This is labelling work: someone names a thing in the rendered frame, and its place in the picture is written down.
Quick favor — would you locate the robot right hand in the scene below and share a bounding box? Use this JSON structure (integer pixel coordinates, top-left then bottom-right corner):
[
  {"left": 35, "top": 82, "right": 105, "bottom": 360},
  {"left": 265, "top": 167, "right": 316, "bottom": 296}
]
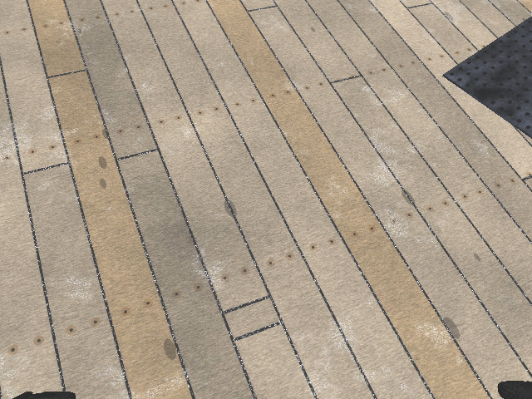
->
[{"left": 498, "top": 381, "right": 532, "bottom": 399}]

